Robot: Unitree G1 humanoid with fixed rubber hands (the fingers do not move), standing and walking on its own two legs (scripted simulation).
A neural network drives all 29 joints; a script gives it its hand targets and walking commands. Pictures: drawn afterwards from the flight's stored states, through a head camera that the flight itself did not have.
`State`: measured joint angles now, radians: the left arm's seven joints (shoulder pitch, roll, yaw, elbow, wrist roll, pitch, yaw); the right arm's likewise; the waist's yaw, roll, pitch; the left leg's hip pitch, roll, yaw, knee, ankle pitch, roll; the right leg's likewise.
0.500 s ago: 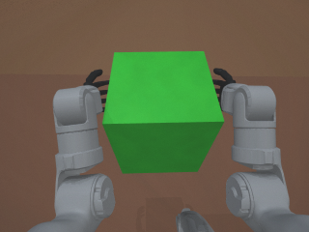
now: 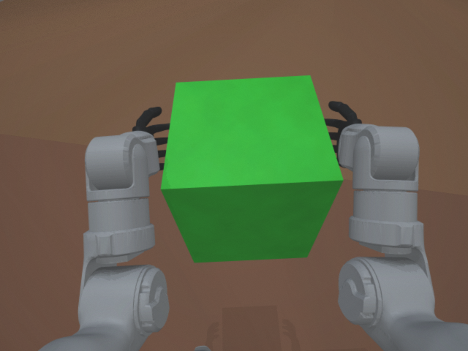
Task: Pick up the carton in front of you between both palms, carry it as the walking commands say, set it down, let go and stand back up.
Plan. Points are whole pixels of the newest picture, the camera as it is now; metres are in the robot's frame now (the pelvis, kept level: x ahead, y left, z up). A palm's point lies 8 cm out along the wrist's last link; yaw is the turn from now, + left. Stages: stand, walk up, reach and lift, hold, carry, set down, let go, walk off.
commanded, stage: carry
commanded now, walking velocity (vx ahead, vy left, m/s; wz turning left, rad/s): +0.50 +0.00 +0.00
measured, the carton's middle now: (247, 177) +0.39 +0.02 +0.11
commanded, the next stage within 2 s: none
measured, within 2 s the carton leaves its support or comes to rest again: neither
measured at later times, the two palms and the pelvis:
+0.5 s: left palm (181, 45) +0.67 +0.15 +0.21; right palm (320, 37) +0.70 -0.14 +0.22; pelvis +0.31 -0.02 +0.06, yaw +0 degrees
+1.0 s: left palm out of the picture +1.01 +0.13 +0.28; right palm out of the picture +0.97 -0.17 +0.28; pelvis +0.62 +0.03 +0.11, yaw -1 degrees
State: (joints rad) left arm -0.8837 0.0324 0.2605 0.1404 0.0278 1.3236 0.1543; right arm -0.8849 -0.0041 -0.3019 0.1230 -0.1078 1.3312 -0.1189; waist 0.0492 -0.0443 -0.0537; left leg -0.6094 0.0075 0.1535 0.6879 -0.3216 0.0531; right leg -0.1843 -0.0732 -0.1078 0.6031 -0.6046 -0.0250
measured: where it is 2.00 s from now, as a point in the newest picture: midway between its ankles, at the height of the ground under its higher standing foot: (244, 146)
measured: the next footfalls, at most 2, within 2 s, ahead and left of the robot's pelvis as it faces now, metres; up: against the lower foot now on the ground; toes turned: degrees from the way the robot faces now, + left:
right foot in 0.38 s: +0.42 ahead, -0.10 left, +0.08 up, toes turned -7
left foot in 0.76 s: +0.65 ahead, +0.11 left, +0.11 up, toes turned +6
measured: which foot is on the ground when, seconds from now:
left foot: down 0.00-0.38, up 0.40-0.74, down 0.76-1.00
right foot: down 0.00-0.00, up 0.02-0.36, down 0.38-0.78, up 0.80-1.00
